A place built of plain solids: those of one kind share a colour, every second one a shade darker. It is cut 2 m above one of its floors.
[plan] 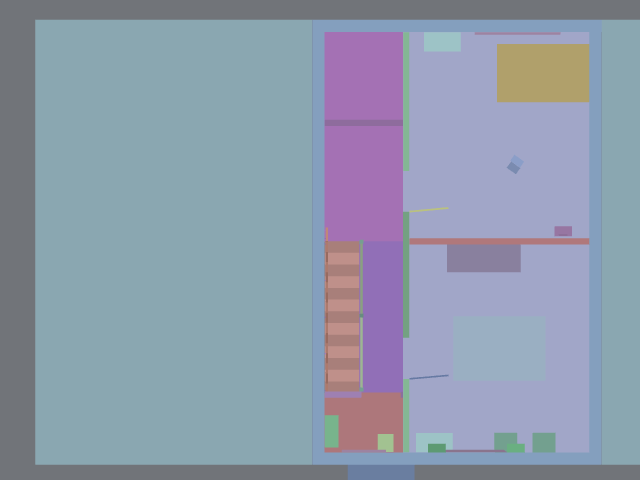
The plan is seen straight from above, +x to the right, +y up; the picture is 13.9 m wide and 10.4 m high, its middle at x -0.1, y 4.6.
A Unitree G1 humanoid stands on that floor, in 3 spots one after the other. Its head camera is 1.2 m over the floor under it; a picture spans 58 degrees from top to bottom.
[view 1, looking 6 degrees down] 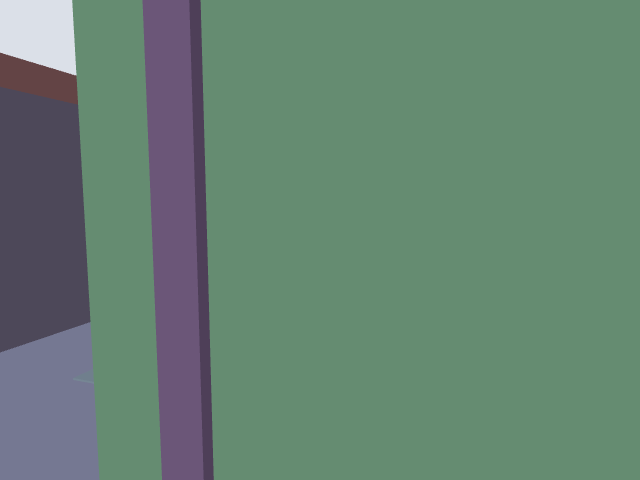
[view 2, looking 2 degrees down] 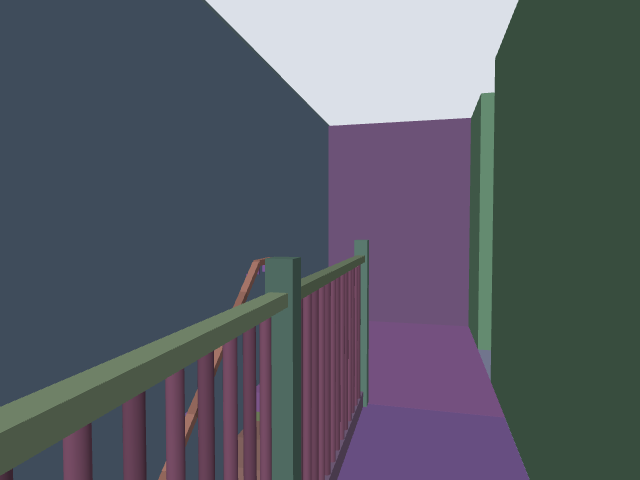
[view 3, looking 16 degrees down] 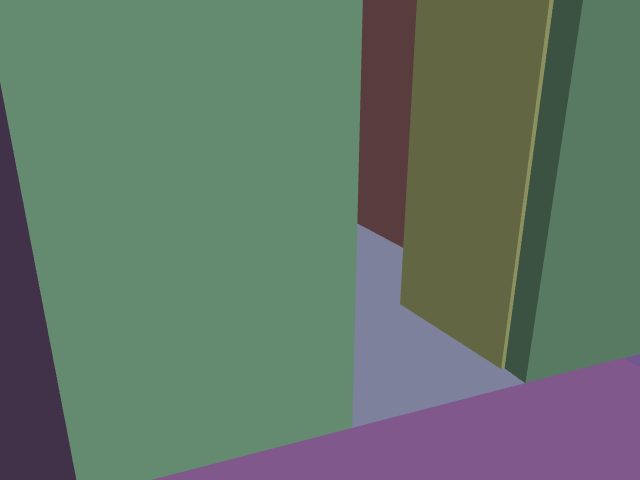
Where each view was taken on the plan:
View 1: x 0.75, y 0.55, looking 19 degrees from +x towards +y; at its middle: landing_wall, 1.01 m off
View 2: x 1.23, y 1.72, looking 104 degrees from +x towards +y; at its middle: wall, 5.08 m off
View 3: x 0.38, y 6.72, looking -20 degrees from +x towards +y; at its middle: landing_wall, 1.47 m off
